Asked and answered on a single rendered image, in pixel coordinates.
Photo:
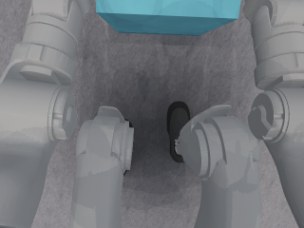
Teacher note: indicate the left robot forearm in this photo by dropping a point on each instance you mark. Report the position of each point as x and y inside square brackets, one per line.
[49, 44]

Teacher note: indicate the robot shin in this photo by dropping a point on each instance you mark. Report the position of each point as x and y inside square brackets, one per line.
[214, 111]
[82, 138]

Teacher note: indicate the carton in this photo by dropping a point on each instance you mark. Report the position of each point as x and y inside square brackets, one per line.
[168, 17]

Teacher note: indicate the robot left upper arm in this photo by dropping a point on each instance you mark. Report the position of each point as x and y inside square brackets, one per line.
[34, 117]

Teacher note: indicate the robot right shin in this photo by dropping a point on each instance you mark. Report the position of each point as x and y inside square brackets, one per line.
[214, 111]

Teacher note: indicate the right robot forearm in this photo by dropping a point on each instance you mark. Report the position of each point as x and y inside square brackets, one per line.
[277, 29]

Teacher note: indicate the robot left shin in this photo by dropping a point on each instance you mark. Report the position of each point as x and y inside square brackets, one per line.
[82, 138]

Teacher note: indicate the robot right upper arm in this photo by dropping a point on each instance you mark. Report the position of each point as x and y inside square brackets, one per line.
[277, 118]

